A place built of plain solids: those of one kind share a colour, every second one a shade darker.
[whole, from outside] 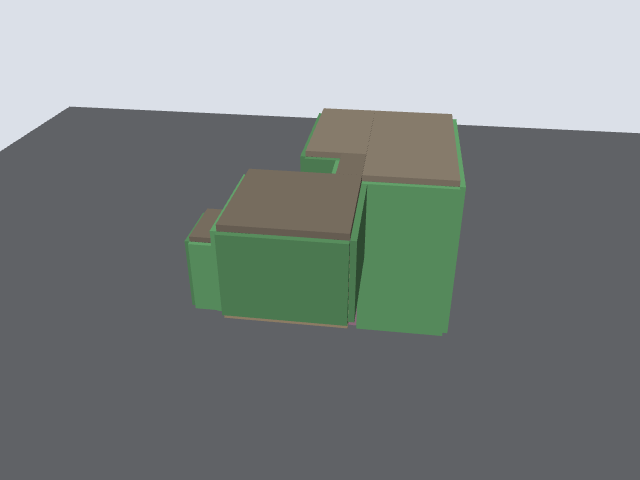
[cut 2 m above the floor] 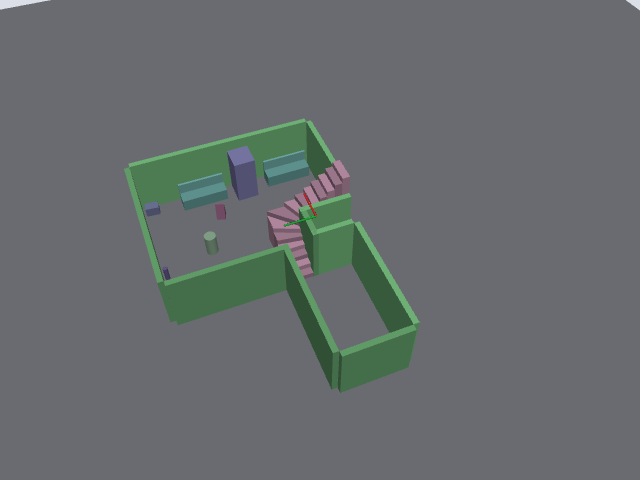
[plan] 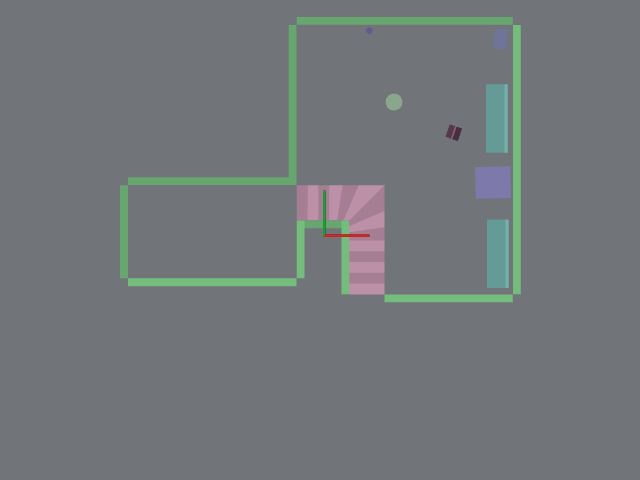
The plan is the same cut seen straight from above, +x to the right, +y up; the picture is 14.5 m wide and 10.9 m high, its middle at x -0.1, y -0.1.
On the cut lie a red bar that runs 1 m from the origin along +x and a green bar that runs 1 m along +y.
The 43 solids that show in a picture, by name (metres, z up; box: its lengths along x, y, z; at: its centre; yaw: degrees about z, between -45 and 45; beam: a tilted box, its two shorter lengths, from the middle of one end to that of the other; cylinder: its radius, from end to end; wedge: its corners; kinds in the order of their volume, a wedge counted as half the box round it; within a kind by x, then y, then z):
{
 "wall_1": {"box": [0.18, 2.12, 2.73], "at": [-4.55, 0.09, 1.31]},
 "wall_2": {"box": [3.83, 0.18, 2.73], "at": [-2.55, -1.06, 1.31]},
 "wall_3": {"box": [3.83, 0.18, 2.73], "at": [-2.55, 1.24, 1.31]},
 "wall_4": {"box": [0.18, 3.63, 2.57], "at": [-2.21, -3.15, 4.18]},
 "wall_5": {"box": [0.18, 0.8, 2.79], "at": [-0.72, 0.75, 4.07]},
 "wall_6": {"box": [0.18, 3.64, 5.51], "at": [-0.72, 2.97, 2.71]},
 "wall_7": {"box": [0.18, 1.32, 2.73], "at": [-0.54, -0.31, 1.31]},
 "wall_8": {"box": [3.49, 0.18, 2.57], "at": [-0.38, -5.05, 4.18]},
 "wall_9": {"box": [1.2, 0.18, 5.51], "at": [-0.03, 0.26, 2.71]},
 "wall_10": {"box": [0.18, 1.68, 5.51], "at": [0.47, -0.49, 2.71]},
 "wall_11": {"box": [0.18, 3.63, 2.57], "at": [1.45, -3.15, 4.18]},
 "wall_12": {"box": [4.91, 0.18, 5.51], "at": [1.82, 4.87, 2.71]},
 "wall_13": {"box": [2.92, 0.18, 5.51], "at": [2.82, -1.42, 2.71]},
 "wall_14": {"box": [0.18, 6.12, 5.51], "at": [4.37, 1.72, 2.71]},
 "roof_1": {"box": [3.83, 2.12, 0.19], "at": [-2.55, 0.09, 2.77]},
 "roof_2": {"box": [3.49, 3.63, 0.2], "at": [-0.38, -3.15, 5.57]},
 "roof_3": {"box": [2.0, 4.44, 0.2], "at": [0.37, 2.57, 5.57]},
 "roof_4": {"box": [0.8, 1.68, 0.2], "at": [0.96, -0.49, 5.57]},
 "roof_5": {"box": [2.92, 6.12, 0.2], "at": [2.82, 1.72, 5.57]},
 "tread_1": {"wedge": [[-0.63, 0.35, -0.05], [-0.63, 0.35, 0.19], [-0.63, 1.15, -0.05], [-0.63, 1.15, 0.19], [-0.38, 0.35, -0.05], [-0.38, 0.35, 0.19], [-0.38, 1.15, -0.05], [-0.38, 1.15, 0.19]]},
 "tread_2": {"wedge": [[-0.38, 0.35, -0.05], [-0.38, 0.35, 0.38], [-0.38, 1.15, -0.05], [-0.38, 1.15, 0.38], [-0.14, 0.35, -0.05], [-0.14, 0.35, 0.38], [-0.13, 1.15, -0.05], [-0.13, 1.15, 0.38]]},
 "tread_3": {"wedge": [[-0.14, 0.35, -0.05], [-0.14, 0.35, 0.58], [-0.14, 1.15, -0.05], [-0.14, 1.15, 0.58], [0.11, 0.35, -0.05], [0.11, 0.35, 0.58], [0.11, 1.15, -0.05], [0.11, 1.15, 0.58]]},
 "tread_4": {"wedge": [[0.11, 0.35, -0.05], [0.11, 0.35, 0.77], [0.11, 1.15, -0.05], [0.11, 1.15, 0.77], [0.29, 0.35, -0.05], [0.29, 0.35, 0.77], [0.41, 1.15, -0.05], [0.41, 1.15, 0.77]]},
 "tread_5": {"wedge": [[0.29, 0.35, -0.05], [0.29, 0.35, 0.96], [0.41, 1.15, -0.05], [0.41, 1.15, 0.96], [0.44, 0.35, -0.05], [0.44, 0.35, 0.96], [0.78, 1.15, -0.05], [0.78, 1.15, 0.96]]},
 "tread_6": {"wedge": [[0.43, 0.35, -0.05], [0.43, 0.35, 1.16], [0.57, 0.35, -0.05], [0.57, 0.35, 1.16], [0.78, 1.15, -0.05], [0.78, 1.15, 1.16], [1.37, 1.15, -0.05], [1.37, 1.15, 1.16]]},
 "tread_7": {"wedge": [[0.56, -1.34, -0.05], [0.56, -1.34, 2.7], [0.56, -1.09, -0.05], [0.56, -1.09, 2.7], [1.36, -1.34, -0.05], [1.36, -1.34, 2.7], [1.36, -1.09, -0.05], [1.36, -1.09, 2.7]]},
 "tread_8": {"wedge": [[0.56, -1.09, -0.05], [0.56, -1.09, 2.51], [0.56, -0.84, -0.05], [0.56, -0.84, 2.51], [1.36, -1.09, -0.05], [1.36, -1.09, 2.51], [1.36, -0.84, -0.05], [1.36, -0.84, 2.51]]},
 "tread_9": {"wedge": [[0.56, -0.85, -0.05], [0.56, -0.85, 2.32], [0.56, -0.6, -0.05], [0.56, -0.6, 2.32], [1.36, -0.84, -0.05], [1.36, -0.84, 2.32], [1.36, -0.6, -0.05], [1.36, -0.6, 2.32]]},
 "tread_10": {"wedge": [[0.56, -0.6, -0.05], [0.56, -0.6, 2.12], [0.56, -0.35, -0.05], [0.56, -0.35, 2.12], [1.36, -0.6, -0.05], [1.36, -0.6, 2.12], [1.36, -0.35, -0.05], [1.36, -0.35, 2.12]]},
 "tread_11": {"wedge": [[0.56, -0.36, -0.05], [0.56, -0.36, 1.93], [0.56, -0.11, -0.05], [0.56, -0.11, 1.93], [1.36, -0.36, -0.05], [1.36, -0.36, 1.93], [1.36, -0.11, -0.05], [1.36, -0.11, 1.93]]},
 "tread_12": {"wedge": [[0.56, -0.11, -0.05], [0.56, -0.11, 1.74], [0.56, 0.07, -0.05], [0.56, 0.07, 1.74], [1.36, -0.11, -0.05], [1.36, -0.11, 1.73], [1.36, 0.19, -0.05], [1.36, 0.19, 1.73]]},
 "tread_13": {"wedge": [[0.56, 0.07, -0.05], [0.56, 0.07, 1.54], [0.56, 0.22, -0.05], [0.56, 0.22, 1.54], [1.36, 0.19, -0.05], [1.36, 0.19, 1.54], [1.36, 0.56, -0.05], [1.36, 0.56, 1.54]]},
 "tread_14": {"wedge": [[0.56, 0.21, -0.05], [0.56, 0.21, 1.35], [0.56, 0.35, -0.05], [0.56, 0.35, 1.35], [1.36, 0.56, -0.05], [1.36, 0.56, 1.35], [1.36, 1.15, -0.05], [1.36, 1.15, 1.35]]},
 "floor_1": {"box": [3.49, 3.63, 0.22], "at": [-0.38, -3.15, 2.79]},
 "cage_trolley_1": {"box": [0.8, 0.72, 1.71], "at": [3.83, 1.21, 0.81], "yaw": 1.3},
 "seats_1": {"box": [0.5, 1.56, 0.49], "at": [3.92, 2.66, 0.2]},
 "seats_2": {"box": [0.5, 1.56, 0.49], "at": [3.94, -0.41, 0.2]},
 "seats_3": {"box": [0.08, 1.56, 0.38], "at": [4.13, 2.66, 0.63]},
 "seats_4": {"box": [0.08, 1.56, 0.38], "at": [4.15, -0.41, 0.63]},
 "bin_1": {"cylinder": 0.19, "from": [1.58, 3.03, 0.0], "to": [1.58, 3.03, 0.75]},
 "bucket_1": {"box": [0.3, 0.46, 0.39], "at": [4.0, 4.47, 0.14], "yaw": -5.9},
 "sign_1": {"wedge": [[2.75, 2.24, 0.0], [2.84, 2.53, 0.0], [2.88, 2.2, 0.62], [2.9, 2.19, 0.62], [2.97, 2.48, 0.62], [3.0, 2.48, 0.62], [3.03, 2.15, 0.0], [3.13, 2.43, 0.0]]},
 "extinguisher_1": {"cylinder": 0.07, "from": [1.02, 4.65, 0.0], "to": [1.02, 4.65, 0.52]}
}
